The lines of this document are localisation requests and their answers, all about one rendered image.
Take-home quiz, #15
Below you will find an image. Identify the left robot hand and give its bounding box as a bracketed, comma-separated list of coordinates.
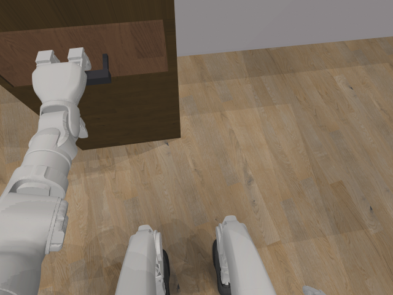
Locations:
[32, 47, 91, 138]

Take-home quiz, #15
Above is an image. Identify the left robot forearm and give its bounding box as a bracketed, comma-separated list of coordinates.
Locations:
[0, 100, 80, 205]

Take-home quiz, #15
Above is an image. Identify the cabinet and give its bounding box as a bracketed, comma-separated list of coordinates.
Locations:
[0, 0, 181, 150]

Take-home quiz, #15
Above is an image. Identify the robot left thigh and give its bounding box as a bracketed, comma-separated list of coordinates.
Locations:
[115, 229, 163, 295]

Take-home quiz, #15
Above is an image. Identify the left robot upper arm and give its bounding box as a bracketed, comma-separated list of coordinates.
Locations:
[0, 192, 69, 295]

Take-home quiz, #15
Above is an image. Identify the robot left shin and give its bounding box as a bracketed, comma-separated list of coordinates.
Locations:
[129, 225, 166, 295]

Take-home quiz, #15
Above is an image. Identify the handle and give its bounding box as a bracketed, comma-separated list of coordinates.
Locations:
[85, 53, 111, 85]

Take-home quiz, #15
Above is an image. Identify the drawer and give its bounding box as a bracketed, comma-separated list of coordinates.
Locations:
[0, 20, 168, 87]

